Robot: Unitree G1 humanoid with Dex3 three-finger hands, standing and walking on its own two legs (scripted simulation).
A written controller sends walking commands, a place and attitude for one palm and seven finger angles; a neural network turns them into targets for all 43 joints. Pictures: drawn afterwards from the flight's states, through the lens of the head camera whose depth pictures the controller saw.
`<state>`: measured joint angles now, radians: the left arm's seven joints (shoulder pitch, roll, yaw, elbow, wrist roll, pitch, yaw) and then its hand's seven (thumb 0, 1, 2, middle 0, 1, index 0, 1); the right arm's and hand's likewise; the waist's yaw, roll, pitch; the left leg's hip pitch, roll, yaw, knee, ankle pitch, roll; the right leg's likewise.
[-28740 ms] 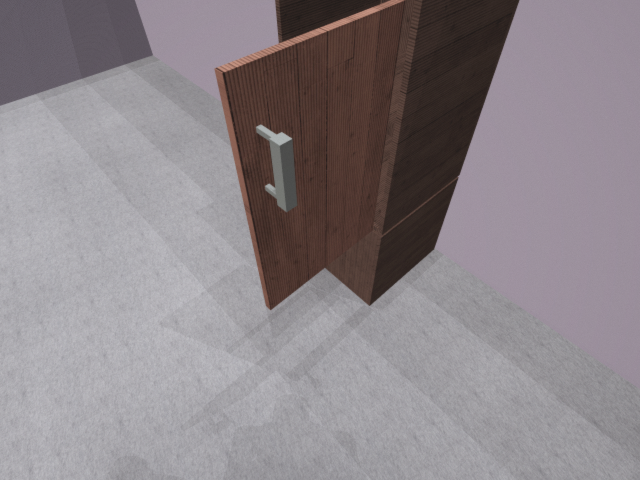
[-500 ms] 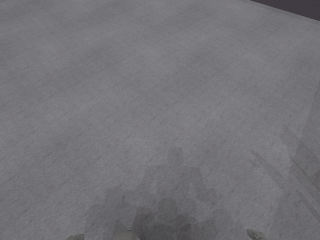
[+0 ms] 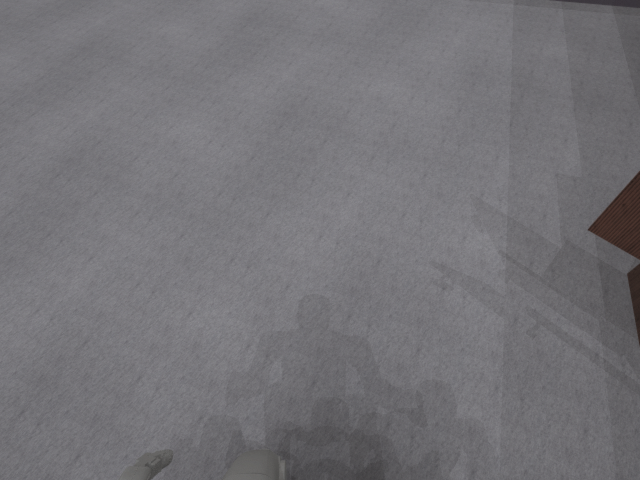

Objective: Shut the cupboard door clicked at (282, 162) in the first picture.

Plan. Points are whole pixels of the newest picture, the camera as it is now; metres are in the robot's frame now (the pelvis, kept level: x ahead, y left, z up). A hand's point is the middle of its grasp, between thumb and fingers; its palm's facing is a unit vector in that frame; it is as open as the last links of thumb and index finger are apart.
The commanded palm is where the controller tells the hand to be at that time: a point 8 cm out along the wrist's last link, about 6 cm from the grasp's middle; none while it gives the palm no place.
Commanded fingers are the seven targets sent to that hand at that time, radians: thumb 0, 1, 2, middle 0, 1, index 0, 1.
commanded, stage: turn to face it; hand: left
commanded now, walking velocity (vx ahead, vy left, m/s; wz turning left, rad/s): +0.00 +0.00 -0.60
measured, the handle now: out of the picture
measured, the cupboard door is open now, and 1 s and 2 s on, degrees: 60 60 60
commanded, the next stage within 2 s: take the last steps up to it in 1.16 s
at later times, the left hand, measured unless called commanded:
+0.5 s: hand (216, 422) +0.21 +0.18 -0.15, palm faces -0.30 -0.92 -0.23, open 7.4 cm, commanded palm none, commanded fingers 0.00 0.90 0.90 -0.20 -0.30 -0.20 -0.30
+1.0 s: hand (256, 403) +0.24 +0.12 -0.17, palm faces -0.51 -0.84 -0.20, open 7.4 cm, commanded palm none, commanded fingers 0.00 0.90 0.90 -0.20 -0.30 -0.20 -0.30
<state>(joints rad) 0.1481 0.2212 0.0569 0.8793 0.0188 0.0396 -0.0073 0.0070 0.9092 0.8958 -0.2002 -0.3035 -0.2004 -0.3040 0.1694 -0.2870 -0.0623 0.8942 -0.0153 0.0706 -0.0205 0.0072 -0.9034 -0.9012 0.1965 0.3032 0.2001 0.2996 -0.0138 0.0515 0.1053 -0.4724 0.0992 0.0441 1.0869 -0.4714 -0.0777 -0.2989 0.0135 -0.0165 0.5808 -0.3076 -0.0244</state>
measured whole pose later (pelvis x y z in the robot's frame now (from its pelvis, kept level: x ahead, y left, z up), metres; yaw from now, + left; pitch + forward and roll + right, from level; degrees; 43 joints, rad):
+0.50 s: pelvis +0.03 +0.01 +0.01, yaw -19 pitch +1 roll -2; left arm 0.11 0.26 0.08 0.88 0.02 0.08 -0.04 0.01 0.91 0.90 -0.20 -0.30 -0.20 -0.30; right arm 0.23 -0.23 -0.03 0.87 -0.03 0.03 -0.02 0.00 -0.90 -0.90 0.20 0.30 0.20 0.30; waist -0.01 0.02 0.10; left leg -0.24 0.17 0.21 0.56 -0.32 -0.03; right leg -0.38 -0.02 -0.07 0.81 -0.45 0.04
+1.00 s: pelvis +0.06 +0.00 +0.00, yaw -33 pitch +1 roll -1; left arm 0.16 0.25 0.07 0.93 0.01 0.07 -0.01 0.01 0.91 0.90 -0.20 -0.30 -0.20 -0.30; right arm 0.18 -0.21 -0.01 0.87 -0.03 0.01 -0.02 0.00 -0.90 -0.90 0.20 0.30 0.20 0.30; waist 0.00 -0.05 0.08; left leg -0.31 0.07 0.09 0.59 -0.30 0.01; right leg -0.40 0.04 0.05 0.93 -0.52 0.02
